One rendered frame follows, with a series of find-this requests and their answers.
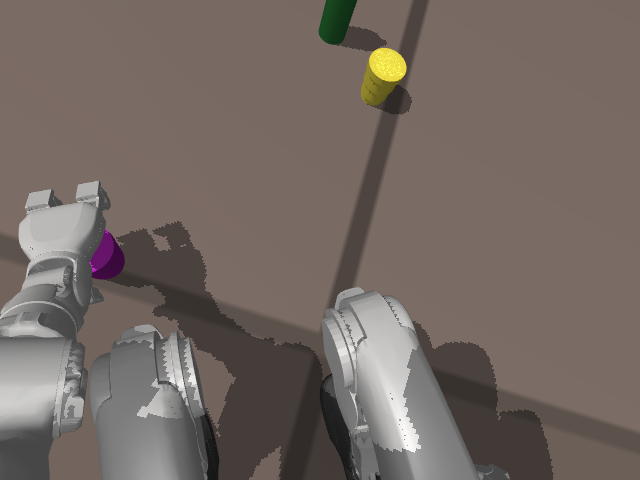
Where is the right robot hand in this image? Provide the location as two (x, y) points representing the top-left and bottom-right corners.
(474, 464), (511, 480)

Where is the left robot arm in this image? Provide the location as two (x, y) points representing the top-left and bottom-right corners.
(0, 251), (92, 480)

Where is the right robot foot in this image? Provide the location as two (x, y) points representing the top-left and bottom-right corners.
(320, 373), (381, 480)

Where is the left robot foot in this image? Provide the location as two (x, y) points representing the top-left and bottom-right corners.
(200, 411), (219, 480)

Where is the left robot hand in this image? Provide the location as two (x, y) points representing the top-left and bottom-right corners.
(18, 181), (111, 305)

